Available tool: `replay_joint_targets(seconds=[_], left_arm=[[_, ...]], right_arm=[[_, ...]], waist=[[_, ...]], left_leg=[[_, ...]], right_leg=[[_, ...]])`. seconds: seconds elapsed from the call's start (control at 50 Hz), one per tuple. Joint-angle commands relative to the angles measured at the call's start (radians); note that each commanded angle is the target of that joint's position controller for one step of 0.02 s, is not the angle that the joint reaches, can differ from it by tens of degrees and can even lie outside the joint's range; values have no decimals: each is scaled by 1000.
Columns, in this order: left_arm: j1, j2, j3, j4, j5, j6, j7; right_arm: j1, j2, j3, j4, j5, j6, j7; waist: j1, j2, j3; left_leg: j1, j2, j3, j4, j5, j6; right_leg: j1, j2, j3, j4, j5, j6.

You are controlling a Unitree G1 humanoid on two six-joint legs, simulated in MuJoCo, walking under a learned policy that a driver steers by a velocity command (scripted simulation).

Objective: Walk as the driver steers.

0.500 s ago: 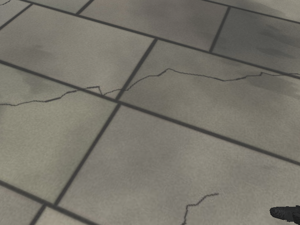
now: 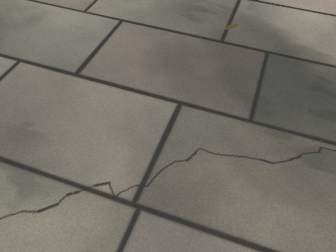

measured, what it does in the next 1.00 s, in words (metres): walks ahead, turning right: left foot, then right foot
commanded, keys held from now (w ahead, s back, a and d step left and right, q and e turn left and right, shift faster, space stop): w+e+shift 0.88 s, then w+q+shift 0.12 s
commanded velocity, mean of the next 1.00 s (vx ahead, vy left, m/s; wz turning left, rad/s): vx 1.00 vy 0.00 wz -0.86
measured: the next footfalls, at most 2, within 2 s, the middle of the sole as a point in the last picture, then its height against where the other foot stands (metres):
left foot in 0.38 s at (136, 227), level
right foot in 0.82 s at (227, 178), level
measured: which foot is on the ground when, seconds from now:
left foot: up 0.00-0.36, down 0.38-0.82, up 0.84-1.00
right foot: down 0.00-0.36, up 0.38-0.80, down 0.82-1.00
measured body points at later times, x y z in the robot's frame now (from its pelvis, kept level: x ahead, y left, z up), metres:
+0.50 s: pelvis +0.46 +0.04 +0.03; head +0.49 +0.04 +0.47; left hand +0.66 +0.29 -0.09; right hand +0.49 -0.27 -0.06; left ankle +0.55 +0.17 -0.70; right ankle +0.29 +0.00 -0.59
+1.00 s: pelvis +0.82 -0.20 +0.02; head +0.84 -0.21 +0.47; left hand +1.07 -0.07 -0.11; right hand +0.71 -0.46 -0.08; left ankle +0.95 -0.09 -0.61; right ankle +0.80 -0.20 -0.70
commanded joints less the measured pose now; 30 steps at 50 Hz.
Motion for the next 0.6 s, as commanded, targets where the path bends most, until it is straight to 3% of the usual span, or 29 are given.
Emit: replay_joint_targets(seconds=[0.02, 0.04, 0.06, 0.08, 0.1, 0.14, 0.16, 0.2, 0.22, 0.26, 0.3, 0.32, 0.34, 0.36, 0.38, 0.4, 0.42, 0.44, 0.46, 0.48, 0.5, 0.52, 0.54, 0.6], left_arm=[[447, 217, 79, 125, 6, 14, 38], [354, 230, 91, 68, 14, 17, 50], [287, 165, 87, 42, 13, 17, 57], [231, 142, 79, 40, 15, 14, 56], [220, 143, 75, 42, 16, 0, 59], [182, 150, 69, 35, 8, -31, 55], [174, 173, 78, 22, 9, -44, 52], [183, 181, 92, 17, 0, -54, 48], [190, 190, 99, 14, -7, -53, 41], [238, 199, 110, 18, -13, -50, 31], [265, 209, 121, 16, -7, -40, 36], [264, 219, 126, 11, -1, -37, 41], [253, 243, 131, 7, 6, -37, 40], [209, 264, 135, -2, 8, -41, 35], [160, 201, 118, -32, 4, -55, 35], [234, 16, 71, -95, -42, -62, 39], [216, 68, 57, -112, -27, -46, 43], [110, 128, 68, -101, 0, -28, 44], [54, 135, 72, -107, 15, -20, 31], [9, 124, 72, -118, 25, -11, 14], [-21, 93, 66, -138, 37, 1, -1], [-17, 66, 56, -159, 33, 16, -11], [-41, 53, 49, -176, 31, 28, -17], [-128, 48, 31, -244, 32, 41, -30]], right_arm=[[-280, 23, 17, -249, -1, -27, 13], [-198, -35, 31, -301, 7, -50, 32], [-248, -117, 26, -281, -19, -65, 47], [-265, -132, 23, -277, -34, -62, 52], [-280, -121, 29, -289, -50, -41, 51], [-305, -93, 46, -304, -57, 12, 54], [-351, -90, 51, -331, -47, 18, 58], [-459, -67, 63, -368, -12, 17, 67], [-482, -48, 68, -369, 3, 19, 67], [-520, -56, 63, -382, 18, 13, 64], [-528, -86, 51, -380, 12, 5, 57], [-494, -109, 41, -370, 10, -2, 53], [-399, -154, 19, -343, 12, -9, 43], [-225, -193, -3, -302, 9, -17, 32], [11, -269, -37, -265, -11, -23, 11], [54, -357, -60, -258, -60, -18, 7], [-32, -340, -75, -254, -38, -3, 11], [-123, -224, -55, -271, -28, 2, 15], [-149, -162, -40, -256, -22, 4, 23], [-126, -139, -34, -226, -24, 4, 25], [-71, -108, -25, -180, -19, 1, 25], [-52, -87, -20, -152, -9, -8, 31], [-46, -67, -18, -134, 3, -18, 39], [-86, -85, -22, -117, 9, -41, 48]], waist=[[121, -232, -133], [73, -180, -248], [50, 72, -119], [-14, 176, -10], [-52, 192, 56], [-96, 198, 136], [-84, 156, 145], [-34, 79, 125], [-2, 60, 93], [55, -12, 54], [78, -18, 17], [63, -24, -14], [13, -8, -91], [-98, 17, -193], [-207, 74, -320], [-138, 382, -451], [-99, 410, -413], [-110, 233, -240], [-105, 123, -149], [-100, 103, -98], [-91, 126, -62], [-67, 180, -62], [-54, 173, -40], [-13, 139, 15]], left_leg=[[-1015, 11, -209, 1175, -198, -56], [-1102, 56, -359, 1109, -155, -40], [-1074, 119, -371, 961, -39, -6], [-1002, 148, -331, 846, 2, -1], [-947, 175, -328, 764, -21, -20], [-815, 235, -266, 533, -1, -54], [-738, 249, -235, 392, 65, -69], [-581, 260, -209, 123, 241, -82], [-537, 236, -188, 36, 333, -81], [-522, 207, -182, -87, 429, -67], [-528, 174, -191, -197, 383, -60], [-484, 154, -202, -237, 329, -54], [-373, 125, -197, -248, 233, -41], [-172, 139, -195, -236, 172, -26], [81, 303, -340, -208, -88, 6], [326, 630, -874, -381, -428, 88], [248, 643, -1101, -498, -621, 139], [107, 576, -896, -484, -549, 116], [-7, 520, -691, -460, -306, 94], [-78, 471, -545, -461, -114, 70], [-113, 429, -431, -462, 21, 45], [-130, 434, -398, -466, 73, 44], [-148, 430, -347, -481, 153, 38], [-239, 413, -165, -552, 346, 28]], right_leg=[[836, -207, 575, 68, 170, -238], [872, -358, 958, -244, -308, -327], [675, -353, 984, -389, -518, -270], [459, -315, 900, -426, -487, -217], [303, -270, 835, -430, -410, -196], [28, -166, 657, -476, -363, -156], [-59, -138, 606, -494, -268, -156], [-112, -80, 509, -489, -136, -108], [-70, -59, 484, -481, -95, -82], [79, -80, 511, -417, 60, -49], [252, -95, 537, -335, 148, -16], [313, -106, 554, -260, 224, 4], [352, -99, 545, -122, 350, 27], [308, -62, 504, 96, 385, 53], [148, -23, 443, 406, 211, 67], [-173, 71, 323, 719, -442, 98], [-325, -17, 267, 849, -350, 82], [-367, -80, 234, 849, -244, 82], [-346, -117, 221, 792, -184, 89], [-322, -144, 224, 760, -171, 97], [-317, -162, 223, 753, -170, 100], [-328, -173, 218, 753, -164, 105], [-350, -187, 216, 755, -154, 107], [-337, -189, 179, 661, -28, 111]])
